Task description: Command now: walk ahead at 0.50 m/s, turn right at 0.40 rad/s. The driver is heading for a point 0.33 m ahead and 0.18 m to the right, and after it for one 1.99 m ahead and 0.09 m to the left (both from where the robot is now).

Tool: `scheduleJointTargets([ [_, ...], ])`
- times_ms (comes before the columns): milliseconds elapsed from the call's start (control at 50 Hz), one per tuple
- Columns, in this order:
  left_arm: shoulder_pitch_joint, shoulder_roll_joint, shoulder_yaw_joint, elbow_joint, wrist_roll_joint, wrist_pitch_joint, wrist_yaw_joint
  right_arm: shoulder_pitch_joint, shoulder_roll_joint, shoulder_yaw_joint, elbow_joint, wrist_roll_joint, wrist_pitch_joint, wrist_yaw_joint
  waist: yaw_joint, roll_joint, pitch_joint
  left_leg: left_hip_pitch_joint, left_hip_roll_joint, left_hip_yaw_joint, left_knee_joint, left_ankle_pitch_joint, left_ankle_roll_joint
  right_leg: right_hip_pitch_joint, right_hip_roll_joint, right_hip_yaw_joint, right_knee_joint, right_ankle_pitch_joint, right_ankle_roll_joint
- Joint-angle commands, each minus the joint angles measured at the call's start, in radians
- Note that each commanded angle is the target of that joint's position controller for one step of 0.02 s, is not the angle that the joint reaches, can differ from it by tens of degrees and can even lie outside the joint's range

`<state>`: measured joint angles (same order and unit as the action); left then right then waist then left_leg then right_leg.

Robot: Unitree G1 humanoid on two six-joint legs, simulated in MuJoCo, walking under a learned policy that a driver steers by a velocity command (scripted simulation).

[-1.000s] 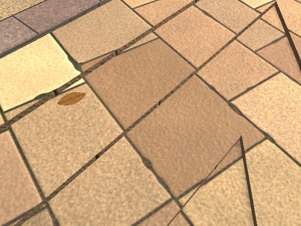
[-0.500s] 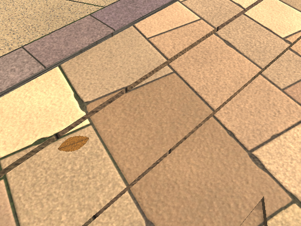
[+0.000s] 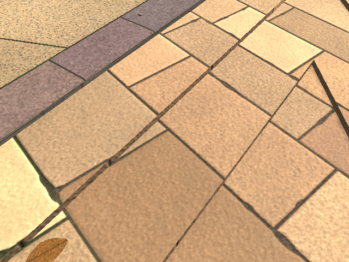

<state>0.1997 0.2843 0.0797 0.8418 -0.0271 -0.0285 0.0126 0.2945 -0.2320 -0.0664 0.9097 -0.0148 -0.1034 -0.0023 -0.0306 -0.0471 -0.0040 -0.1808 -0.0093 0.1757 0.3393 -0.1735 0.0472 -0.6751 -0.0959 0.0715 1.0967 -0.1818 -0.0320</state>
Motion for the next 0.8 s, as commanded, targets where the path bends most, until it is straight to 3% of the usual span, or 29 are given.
scheduleJointTargets([
  [20,0.014,0.028,0.009,-0.042,0.010,0.007,-0.005,-0.063,-0.134,-0.028,-0.060,-0.005,-0.015,-0.018,0.036,0.102,0.038,-0.012,0.271,-0.138,-0.248,0.028,0.140,-0.040,-0.030,0.026,-0.088,0.123,0.025],
  [120,-0.135,0.012,-0.003,-0.096,0.013,-0.001,-0.036,-0.016,-0.177,-0.039,-0.049,0.006,0.001,-0.031,-0.018,0.090,0.078,0.116,0.298,-0.036,-0.242,0.089,0.120,-0.063,-0.028,-0.045,-0.317,0.219,0.024],
  [220,-0.206,0.026,-0.006,-0.156,0.009,0.001,-0.064,0.012,-0.214,-0.057,-0.032,0.032,0.032,-0.025,-0.037,0.109,0.110,0.258,0.330,0.029,-0.152,0.221,0.086,-0.034,-0.004,-0.122,-0.447,0.088,-0.026],
  [260,-0.132,0.063,0.013,-0.161,0.012,0.001,-0.068,-0.025,-0.247,-0.066,-0.042,0.043,0.047,-0.027,0.022,0.142,0.061,0.272,0.324,0.057,0.014,0.631,0.060,0.099,0.063,-0.182,-0.462,-0.007,-0.063],
  [280,0.004,0.101,0.037,-0.132,0.012,-0.003,-0.067,-0.056,-0.254,-0.067,-0.051,0.049,0.060,-0.029,0.100,0.135,-0.011,0.250,0.290,0.082,0.208,0.811,0.033,0.263,0.123,-0.218,-0.518,0.020,-0.089],
  [300,0.156,0.174,0.073,-0.094,0.015,-0.005,-0.052,-0.045,-0.233,-0.058,-0.058,0.047,0.061,-0.030,0.168,0.091,-0.104,0.139,0.232,0.096,0.455,0.743,-0.021,0.515,0.165,-0.192,-0.591,0.165,-0.122],
  [320,0.211,0.285,0.094,-0.081,0.018,0.001,-0.028,-0.019,-0.124,-0.024,-0.097,-0.013,0.049,-0.027,0.121,-0.146,-0.171,-0.181,0.141,0.083,0.792,-0.007,-0.089,0.786,-0.050,0.115,-0.550,0.552,-0.183],
  [340,0.151,0.330,0.091,-0.143,0.037,-0.010,-0.036,0.072,-0.084,0.001,-0.133,-0.007,0.018,-0.017,0.049,-0.257,-0.396,-0.467,-0.045,-0.115,1.112,-0.517,-0.140,1.041,-0.285,0.645,-0.664,0.536,-0.432],
  [360,0.158,0.243,0.067,-0.162,0.033,-0.016,-0.047,-0.040,-0.178,-0.020,-0.129,0.034,-0.002,-0.011,0.125,-0.048,-0.424,-0.518,0.012,-0.258,1.153,-0.469,-0.116,1.030,-0.258,0.566,-0.703,0.600,-0.385],
  [380,0.123,0.201,0.056,-0.160,0.026,-0.025,-0.046,-0.109,-0.173,-0.016,-0.157,0.049,-0.011,-0.013,0.115,-0.024,-0.307,-0.567,0.048,-0.244,1.101,-0.379,-0.091,0.928,-0.218,0.409,-0.688,0.626,-0.340],
  [400,0.066,0.171,0.049,-0.166,0.013,-0.028,-0.042,-0.119,-0.161,-0.014,-0.140,0.031,-0.008,-0.026,0.079,0.060,-0.207,-0.550,0.094,-0.243,1.019,-0.300,-0.088,0.783,-0.164,0.307,-0.695,0.605,-0.289],
  [420,0.018,0.143,0.041,-0.178,0.008,-0.023,-0.035,-0.124,-0.179,-0.023,-0.140,0.014,0.004,-0.036,0.050,0.049,-0.156,-0.504,0.116,-0.244,0.955,-0.258,-0.088,0.655,-0.135,0.255,-0.717,0.593,-0.270],
  [460,-0.022,0.140,0.036,-0.203,0.033,-0.019,-0.028,-0.100,-0.180,-0.029,-0.148,0.010,0.036,-0.039,0.005,0.017,-0.137,-0.414,0.112,-0.247,0.909,-0.220,-0.090,0.514,-0.108,0.222,-0.754,0.646,-0.266],
  [480,-0.024,0.150,0.038,-0.207,0.034,-0.020,-0.024,-0.085,-0.165,-0.026,-0.148,0.009,0.047,-0.041,-0.007,0.011,-0.137,-0.405,0.102,-0.242,0.871,-0.206,-0.097,0.484,-0.099,0.199,-0.757,0.688,-0.268],
  [520,-0.020,0.156,0.039,-0.209,0.029,-0.019,-0.014,-0.078,-0.142,-0.019,-0.146,0.003,0.059,-0.045,-0.012,0.003,-0.150,-0.420,0.085,-0.233,0.787,-0.149,-0.113,0.482,-0.089,0.157,-0.754,0.728,-0.259],
  [580,-0.036,0.111,0.017,-0.201,0.029,-0.006,0.000,-0.104,-0.119,-0.006,-0.139,0.006,0.066,-0.037,0.005,-0.023,-0.160,-0.396,0.105,-0.228,0.621,-0.019,-0.125,0.488,-0.072,0.089,-0.755,0.655,-0.219],
  [640,-0.041,0.073,-0.006,-0.162,0.051,-0.005,-0.001,-0.151,-0.103,0.005,-0.138,0.015,0.069,-0.024,0.028,-0.055,-0.138,-0.276,0.116,-0.222,0.433,0.081,-0.114,0.456,-0.065,0.041,-0.780,0.556,-0.187],
  [700,-0.052,0.093,-0.010,-0.128,0.059,-0.005,-0.009,-0.179,-0.139,-0.005,-0.150,0.019,0.072,-0.014,0.041,-0.064,-0.091,-0.237,0.095,-0.209,0.339,0.028,-0.083,0.487,-0.101,0.060,-0.778,0.464,-0.172],
  [740,-0.005,0.136,0.002,-0.109,0.042,0.011,0.001,-0.229,-0.187,-0.024,-0.170,0.022,0.073,-0.010,0.070,-0.001,-0.062,-0.257,0.059,-0.183,0.285,0.012,-0.047,0.553,-0.091,0.066,-0.749,0.453,-0.141],
  [760,0.003,0.159,0.009,-0.103,0.033,0.022,0.011,-0.233,-0.189,-0.030,-0.170,0.024,0.077,-0.007,0.076,0.019,-0.062,-0.285,0.043,-0.181,0.288,-0.005,-0.034,0.597,-0.100,0.062,-0.745,0.454,-0.136],
  [800,-0.040,0.167,0.014,-0.103,0.031,0.045,0.029,-0.198,-0.147,-0.027,-0.162,0.033,0.090,0.001,0.063,-0.012,-0.060,-0.325,0.043,-0.183,0.345,-0.095,-0.033,0.635,-0.146,0.061,-0.745,0.474,-0.156],
])
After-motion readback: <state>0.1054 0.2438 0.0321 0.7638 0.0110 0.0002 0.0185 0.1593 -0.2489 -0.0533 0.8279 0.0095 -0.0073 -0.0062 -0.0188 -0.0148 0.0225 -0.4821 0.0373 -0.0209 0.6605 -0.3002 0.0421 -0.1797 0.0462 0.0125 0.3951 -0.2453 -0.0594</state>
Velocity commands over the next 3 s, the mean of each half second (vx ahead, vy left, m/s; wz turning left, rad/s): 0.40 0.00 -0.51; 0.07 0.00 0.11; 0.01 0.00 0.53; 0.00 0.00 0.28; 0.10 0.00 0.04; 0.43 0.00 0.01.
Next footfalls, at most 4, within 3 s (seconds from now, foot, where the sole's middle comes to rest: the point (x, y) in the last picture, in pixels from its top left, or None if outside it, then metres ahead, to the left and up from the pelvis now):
0.30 right None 0.32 -0.18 -0.78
0.68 left None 0.49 0.02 -0.75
1.28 right None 0.38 -0.20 -0.78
1.62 left None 0.35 0.08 -0.76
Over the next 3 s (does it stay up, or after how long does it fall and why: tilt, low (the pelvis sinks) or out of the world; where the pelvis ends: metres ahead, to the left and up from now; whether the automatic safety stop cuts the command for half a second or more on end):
stays up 0.55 -0.01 0.00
